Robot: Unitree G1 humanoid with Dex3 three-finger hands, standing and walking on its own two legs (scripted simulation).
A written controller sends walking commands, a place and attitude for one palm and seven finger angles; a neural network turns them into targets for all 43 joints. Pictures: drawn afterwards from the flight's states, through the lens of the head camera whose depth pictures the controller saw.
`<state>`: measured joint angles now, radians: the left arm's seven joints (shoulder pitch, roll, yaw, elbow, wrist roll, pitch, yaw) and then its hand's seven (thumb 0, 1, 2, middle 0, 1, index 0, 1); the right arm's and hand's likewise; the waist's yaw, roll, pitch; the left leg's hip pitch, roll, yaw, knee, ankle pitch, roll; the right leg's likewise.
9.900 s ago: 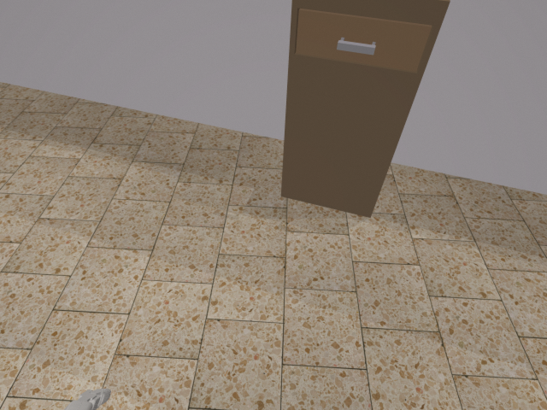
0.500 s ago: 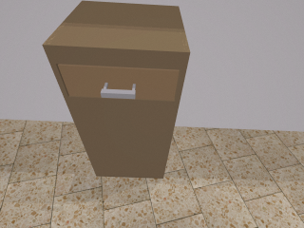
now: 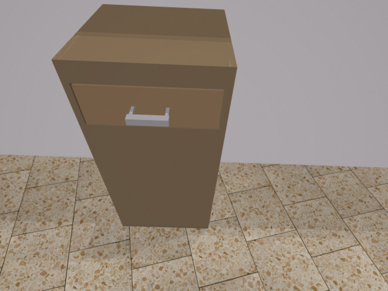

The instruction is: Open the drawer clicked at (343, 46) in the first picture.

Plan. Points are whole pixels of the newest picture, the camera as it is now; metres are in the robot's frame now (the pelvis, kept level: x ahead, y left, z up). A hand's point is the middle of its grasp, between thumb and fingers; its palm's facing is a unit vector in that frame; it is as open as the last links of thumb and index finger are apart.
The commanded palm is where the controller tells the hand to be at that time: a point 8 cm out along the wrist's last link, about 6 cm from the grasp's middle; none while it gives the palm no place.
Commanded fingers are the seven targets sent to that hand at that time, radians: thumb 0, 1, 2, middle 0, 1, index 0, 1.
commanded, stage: look again from close up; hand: left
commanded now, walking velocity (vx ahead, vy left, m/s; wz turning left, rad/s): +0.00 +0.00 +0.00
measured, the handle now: (148, 115) +0.56 +0.17 +0.04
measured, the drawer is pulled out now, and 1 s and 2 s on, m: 0.00 0.00 0.00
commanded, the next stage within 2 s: raise the hand with hooked fingers in 0.14 s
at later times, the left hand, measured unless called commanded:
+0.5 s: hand (117, 248) +0.21 +0.17 -0.02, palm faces +0.06 -0.56 -0.82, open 7.7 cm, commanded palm +0.13 +0.19 -0.02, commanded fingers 0.00 0.57 0.76 -0.22 -0.51 -0.22 -0.51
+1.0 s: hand (117, 216) +0.25 +0.18 +0.03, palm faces +0.11 -0.10 -0.99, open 10.6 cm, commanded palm +0.21 +0.18 +0.07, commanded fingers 0.00 -0.01 0.51 -0.27 -0.88 -0.27 -0.88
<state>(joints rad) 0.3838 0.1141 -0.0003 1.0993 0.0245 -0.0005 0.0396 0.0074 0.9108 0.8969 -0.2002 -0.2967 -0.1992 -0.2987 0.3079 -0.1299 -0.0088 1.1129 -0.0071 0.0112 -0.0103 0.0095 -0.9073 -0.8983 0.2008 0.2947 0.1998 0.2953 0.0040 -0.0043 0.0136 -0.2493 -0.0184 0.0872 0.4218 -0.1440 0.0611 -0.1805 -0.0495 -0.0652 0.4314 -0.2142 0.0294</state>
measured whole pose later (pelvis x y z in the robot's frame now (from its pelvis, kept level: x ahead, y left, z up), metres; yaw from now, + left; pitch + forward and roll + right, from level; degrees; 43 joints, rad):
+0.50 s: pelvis +0.00 -0.02 -0.02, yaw +0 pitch +1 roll +1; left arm 0.42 0.29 -0.12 0.00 0.53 0.08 0.36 0.05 0.83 0.84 -0.21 -0.38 -0.20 -0.38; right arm 0.26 -0.28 -0.02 0.71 0.01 -0.25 -0.07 0.03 -0.92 -0.90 0.20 0.29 0.20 0.30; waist -0.02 0.08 -0.08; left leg -0.42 -0.02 0.07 0.66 -0.26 0.04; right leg -0.38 -0.03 -0.02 0.73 -0.37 -0.01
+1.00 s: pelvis +0.04 -0.07 -0.03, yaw +1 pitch +6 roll +2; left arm 0.33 0.40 -0.01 -0.13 0.95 0.02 0.30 0.01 0.20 0.60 -0.27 -0.74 -0.27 -0.74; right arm 0.05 -0.20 0.03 0.57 -0.06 0.09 0.01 0.02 -0.90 -0.90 0.20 0.30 0.20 0.30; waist 0.12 0.05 -0.08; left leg -0.49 0.01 0.01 0.73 -0.34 -0.01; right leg -0.44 0.02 -0.06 0.79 -0.46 -0.07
